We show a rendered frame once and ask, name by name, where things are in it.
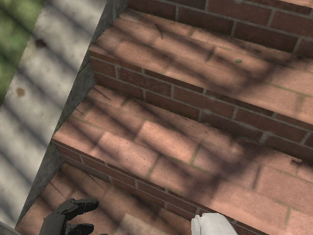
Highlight right robot thigh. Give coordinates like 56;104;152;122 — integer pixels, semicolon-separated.
191;212;238;235

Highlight left robot hand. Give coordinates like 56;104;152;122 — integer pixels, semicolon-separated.
39;198;108;235

